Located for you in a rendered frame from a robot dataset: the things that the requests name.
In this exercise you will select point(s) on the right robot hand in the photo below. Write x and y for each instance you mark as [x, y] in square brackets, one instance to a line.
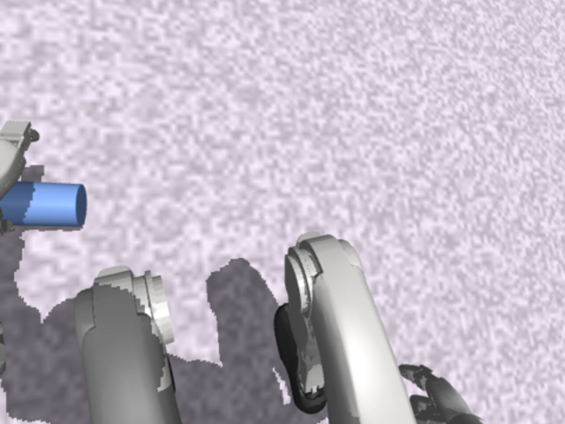
[443, 401]

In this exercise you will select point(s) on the right robot foot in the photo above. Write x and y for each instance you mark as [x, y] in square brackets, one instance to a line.
[310, 403]

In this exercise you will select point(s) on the left robot hand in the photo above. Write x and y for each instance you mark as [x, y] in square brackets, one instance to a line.
[15, 138]

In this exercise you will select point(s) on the can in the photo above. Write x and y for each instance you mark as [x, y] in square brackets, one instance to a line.
[45, 204]

